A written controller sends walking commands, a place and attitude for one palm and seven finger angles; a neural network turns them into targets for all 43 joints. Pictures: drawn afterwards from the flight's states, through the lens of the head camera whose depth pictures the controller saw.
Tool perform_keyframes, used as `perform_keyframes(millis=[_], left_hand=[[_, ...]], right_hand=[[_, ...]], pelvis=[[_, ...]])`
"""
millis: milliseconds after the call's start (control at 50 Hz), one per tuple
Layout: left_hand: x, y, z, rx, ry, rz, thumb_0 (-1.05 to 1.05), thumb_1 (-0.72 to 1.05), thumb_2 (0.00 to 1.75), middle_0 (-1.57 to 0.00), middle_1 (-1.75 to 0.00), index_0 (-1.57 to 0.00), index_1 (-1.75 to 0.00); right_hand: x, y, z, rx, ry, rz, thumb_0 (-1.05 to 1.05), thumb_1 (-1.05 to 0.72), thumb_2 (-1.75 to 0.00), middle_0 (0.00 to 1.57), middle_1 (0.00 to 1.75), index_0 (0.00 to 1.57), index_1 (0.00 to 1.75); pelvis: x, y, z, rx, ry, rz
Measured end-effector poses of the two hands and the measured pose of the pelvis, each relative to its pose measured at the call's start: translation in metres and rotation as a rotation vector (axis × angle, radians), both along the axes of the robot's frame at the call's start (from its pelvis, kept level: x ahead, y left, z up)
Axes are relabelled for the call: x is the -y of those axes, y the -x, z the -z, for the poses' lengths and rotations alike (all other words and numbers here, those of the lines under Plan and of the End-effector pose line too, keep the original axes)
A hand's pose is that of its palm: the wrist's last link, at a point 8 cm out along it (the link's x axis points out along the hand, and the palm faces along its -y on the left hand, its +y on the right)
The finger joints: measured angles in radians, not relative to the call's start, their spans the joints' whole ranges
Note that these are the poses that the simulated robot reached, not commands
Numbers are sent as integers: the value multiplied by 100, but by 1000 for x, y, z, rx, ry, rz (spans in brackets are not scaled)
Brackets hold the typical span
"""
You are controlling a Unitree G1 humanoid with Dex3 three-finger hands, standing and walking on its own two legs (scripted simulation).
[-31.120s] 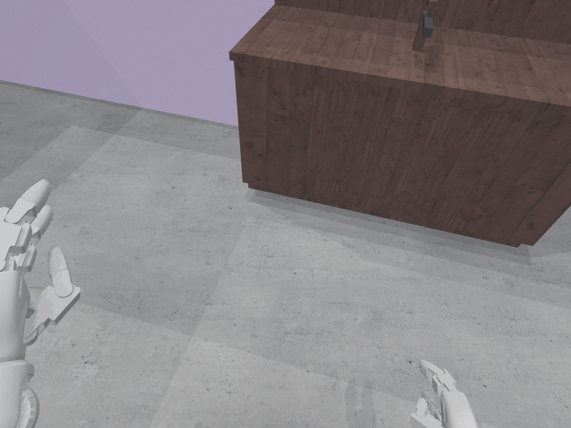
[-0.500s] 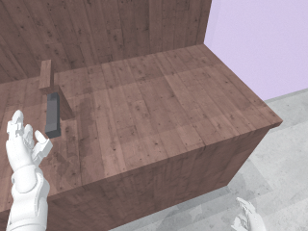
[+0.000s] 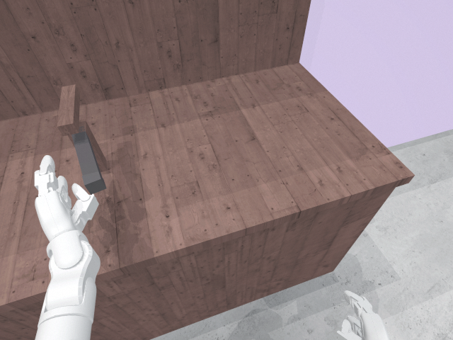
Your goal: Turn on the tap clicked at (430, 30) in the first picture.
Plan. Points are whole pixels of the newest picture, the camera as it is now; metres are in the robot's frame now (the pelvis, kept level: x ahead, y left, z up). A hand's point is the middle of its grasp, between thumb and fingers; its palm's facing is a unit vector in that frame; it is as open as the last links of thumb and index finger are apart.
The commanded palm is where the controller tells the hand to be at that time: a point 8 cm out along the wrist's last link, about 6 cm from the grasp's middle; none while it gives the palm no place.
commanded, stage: push the lever round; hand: left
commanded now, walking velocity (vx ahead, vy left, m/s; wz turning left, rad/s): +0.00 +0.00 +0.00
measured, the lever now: (94, 182) +0.35 +0.27 +0.09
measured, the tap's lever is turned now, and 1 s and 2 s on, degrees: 11 35 62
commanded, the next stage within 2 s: none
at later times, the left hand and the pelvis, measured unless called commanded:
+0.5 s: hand (115, 191) +0.34 +0.23 +0.09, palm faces +0.69 -0.72 -0.05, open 7.7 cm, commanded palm +0.29 +0.26 +0.09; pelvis +0.00 +0.00 +0.00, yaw +0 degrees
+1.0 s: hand (134, 178) +0.37 +0.20 +0.08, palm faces +0.75 -0.66 -0.07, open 7.8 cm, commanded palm +0.32 +0.22 +0.09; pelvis +0.00 -0.01 +0.00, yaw +0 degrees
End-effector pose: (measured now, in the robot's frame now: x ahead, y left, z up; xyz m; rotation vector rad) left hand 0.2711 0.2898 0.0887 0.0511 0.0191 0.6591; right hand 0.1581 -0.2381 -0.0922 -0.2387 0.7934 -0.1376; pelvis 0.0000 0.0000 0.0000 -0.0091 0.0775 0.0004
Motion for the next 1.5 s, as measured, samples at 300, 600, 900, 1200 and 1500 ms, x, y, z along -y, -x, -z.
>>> perform_keyframes(millis=[300,600,900,1200,1500], left_hand=[[22,-9,-2,-16,6,-74,1,90,90,-16,-15,-15,-15],[47,-25,-1,-34,19,-120,1,91,91,-15,-15,-15,-15],[63,-38,-2,-50,34,-186,1,91,91,-16,-15,-15,-15],[83,-66,-2,-84,41,-234,1,91,91,-15,-15,-15,-15],[92,-85,-1,-137,39,-302,1,90,91,-16,-15,-15,-15]], right_hand=[[2,-4,-2,-14,-11,9,1,-90,-90,20,30,20,30],[0,-8,-1,-44,-4,5,1,-90,-90,20,30,20,30],[-1,-6,4,-82,-23,4,1,-90,-90,20,30,20,30],[1,-2,13,-127,-32,1,1,-90,-90,20,30,20,30],[12,14,23,-195,-53,12,1,-90,-90,20,30,20,30]], pelvis=[[3,-2,-1,2,-3,8],[4,0,-2,1,-2,-1],[6,-4,-2,-3,-2,-1],[8,-6,0,-35,-1,-5],[15,-11,2,-66,-5,0]])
